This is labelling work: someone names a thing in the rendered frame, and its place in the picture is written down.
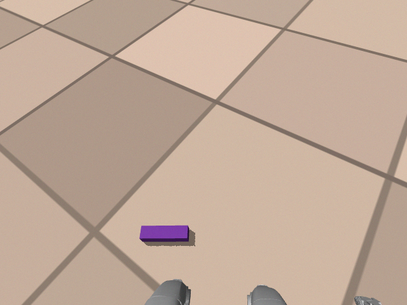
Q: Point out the carton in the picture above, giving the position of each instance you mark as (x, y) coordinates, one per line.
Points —
(164, 233)

